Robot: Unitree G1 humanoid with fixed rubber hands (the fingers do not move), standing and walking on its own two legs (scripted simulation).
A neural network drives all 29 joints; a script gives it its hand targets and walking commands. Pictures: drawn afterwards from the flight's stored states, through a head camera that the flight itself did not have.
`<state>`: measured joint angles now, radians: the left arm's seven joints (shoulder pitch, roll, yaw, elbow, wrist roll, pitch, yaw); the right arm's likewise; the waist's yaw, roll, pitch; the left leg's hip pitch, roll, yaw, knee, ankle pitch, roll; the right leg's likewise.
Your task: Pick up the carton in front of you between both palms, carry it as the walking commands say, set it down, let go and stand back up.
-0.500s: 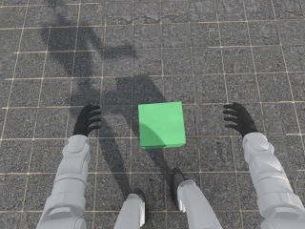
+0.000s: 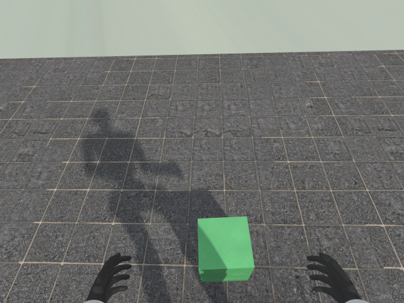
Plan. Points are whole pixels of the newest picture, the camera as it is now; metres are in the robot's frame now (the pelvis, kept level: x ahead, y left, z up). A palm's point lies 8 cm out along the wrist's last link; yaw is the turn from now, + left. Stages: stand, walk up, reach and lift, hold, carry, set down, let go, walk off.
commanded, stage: let go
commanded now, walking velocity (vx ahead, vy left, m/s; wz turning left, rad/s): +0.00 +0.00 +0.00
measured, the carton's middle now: (223, 250) +0.41 -0.04 -0.65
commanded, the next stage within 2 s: stand in 0.42 s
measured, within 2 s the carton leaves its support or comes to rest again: neither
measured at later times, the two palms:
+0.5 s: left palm out of the picture +0.16 +0.24 -0.08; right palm (358, 290) +0.17 -0.26 -0.07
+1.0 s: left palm out of the picture +0.15 +0.28 -0.09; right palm (373, 301) +0.15 -0.30 -0.10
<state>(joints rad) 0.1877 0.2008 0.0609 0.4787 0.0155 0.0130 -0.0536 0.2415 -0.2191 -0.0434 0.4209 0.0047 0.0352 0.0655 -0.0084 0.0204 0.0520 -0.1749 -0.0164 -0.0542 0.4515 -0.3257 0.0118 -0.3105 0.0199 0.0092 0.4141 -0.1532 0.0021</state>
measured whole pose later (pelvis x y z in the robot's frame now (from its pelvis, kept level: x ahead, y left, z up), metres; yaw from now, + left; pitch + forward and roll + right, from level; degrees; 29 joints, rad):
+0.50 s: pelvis +0.01 -0.01 -0.01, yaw +0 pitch -2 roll -1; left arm 0.20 0.23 0.03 0.55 0.03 0.06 -0.02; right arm 0.23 -0.27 -0.04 0.45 -0.03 0.14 0.00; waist -0.01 0.03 0.05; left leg -0.08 0.00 -0.06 0.50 -0.38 0.00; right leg -0.23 0.03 0.00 0.50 -0.23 -0.01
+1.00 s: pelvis +0.03 -0.01 -0.01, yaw +1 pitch +0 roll +0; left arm 0.14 0.32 0.04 0.82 0.04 0.00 0.02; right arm 0.22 -0.36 -0.03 0.73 -0.04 0.01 -0.03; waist 0.00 0.04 0.01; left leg -0.09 -0.02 -0.08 0.47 -0.38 0.00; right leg -0.26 0.02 -0.01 0.52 -0.26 -0.02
